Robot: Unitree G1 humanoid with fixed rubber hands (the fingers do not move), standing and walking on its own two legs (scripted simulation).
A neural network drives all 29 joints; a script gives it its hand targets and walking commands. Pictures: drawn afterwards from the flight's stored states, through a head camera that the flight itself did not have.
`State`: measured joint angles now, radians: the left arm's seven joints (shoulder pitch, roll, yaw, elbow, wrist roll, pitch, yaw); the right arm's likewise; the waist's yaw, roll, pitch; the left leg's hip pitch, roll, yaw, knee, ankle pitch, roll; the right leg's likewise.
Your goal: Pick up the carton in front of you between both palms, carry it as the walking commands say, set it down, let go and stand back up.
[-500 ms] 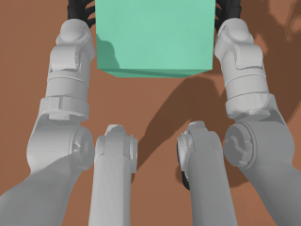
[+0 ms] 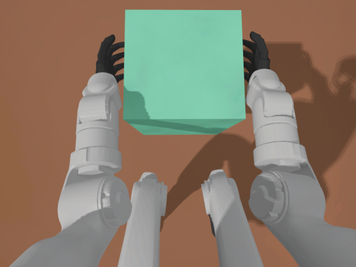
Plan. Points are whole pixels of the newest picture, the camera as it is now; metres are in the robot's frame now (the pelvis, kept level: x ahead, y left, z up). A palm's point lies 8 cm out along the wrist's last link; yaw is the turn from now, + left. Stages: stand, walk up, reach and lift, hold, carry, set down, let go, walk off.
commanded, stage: reach and lift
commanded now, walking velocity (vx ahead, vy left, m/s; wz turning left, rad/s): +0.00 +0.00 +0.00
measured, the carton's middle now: (181, 86) +0.50 +0.00 -0.13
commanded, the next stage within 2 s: none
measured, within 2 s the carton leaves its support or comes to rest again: neither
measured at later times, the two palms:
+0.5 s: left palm (67, 62) +0.45 +0.15 +0.11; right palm (312, 54) +0.45 -0.15 +0.11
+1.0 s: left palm out of the picture +0.40 +0.15 +0.25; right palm out of the picture +0.40 -0.15 +0.25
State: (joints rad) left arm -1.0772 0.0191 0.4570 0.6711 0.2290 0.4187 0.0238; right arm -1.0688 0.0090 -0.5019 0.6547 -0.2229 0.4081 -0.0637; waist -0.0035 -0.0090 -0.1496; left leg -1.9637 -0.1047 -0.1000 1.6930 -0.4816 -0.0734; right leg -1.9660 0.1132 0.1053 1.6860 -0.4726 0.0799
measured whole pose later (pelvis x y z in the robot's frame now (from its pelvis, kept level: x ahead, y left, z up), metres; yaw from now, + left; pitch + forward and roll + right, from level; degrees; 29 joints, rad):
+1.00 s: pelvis +0.10 +0.00 +0.25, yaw +0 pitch +7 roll +0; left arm -0.26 -0.15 0.27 0.43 0.21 0.47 0.02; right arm -0.28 0.15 -0.29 0.44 -0.21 0.46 -0.04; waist 0.00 0.00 -0.13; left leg -0.42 -0.05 -0.14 0.58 -0.28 -0.02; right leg -0.43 0.05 0.15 0.58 -0.27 0.02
